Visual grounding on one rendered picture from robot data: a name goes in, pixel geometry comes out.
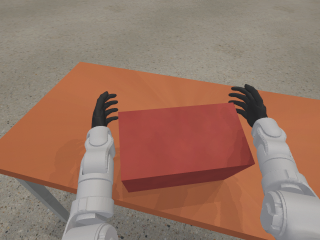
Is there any robot left upper arm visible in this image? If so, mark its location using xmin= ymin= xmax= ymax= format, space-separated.
xmin=62 ymin=223 xmax=119 ymax=240

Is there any right robot forearm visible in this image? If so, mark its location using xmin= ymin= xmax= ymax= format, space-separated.
xmin=251 ymin=117 xmax=320 ymax=200

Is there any table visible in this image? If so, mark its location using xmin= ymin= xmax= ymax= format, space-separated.
xmin=0 ymin=61 xmax=320 ymax=240

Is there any carton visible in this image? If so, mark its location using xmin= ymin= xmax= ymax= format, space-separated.
xmin=118 ymin=102 xmax=255 ymax=193

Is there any robot left hand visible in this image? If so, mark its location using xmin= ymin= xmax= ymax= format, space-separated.
xmin=91 ymin=91 xmax=119 ymax=128

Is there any robot right upper arm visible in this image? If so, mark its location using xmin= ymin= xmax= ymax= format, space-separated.
xmin=260 ymin=190 xmax=320 ymax=240

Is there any robot right hand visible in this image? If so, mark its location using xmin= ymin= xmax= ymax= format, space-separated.
xmin=228 ymin=84 xmax=268 ymax=128

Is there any left robot forearm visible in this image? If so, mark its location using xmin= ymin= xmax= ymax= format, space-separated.
xmin=61 ymin=126 xmax=116 ymax=240

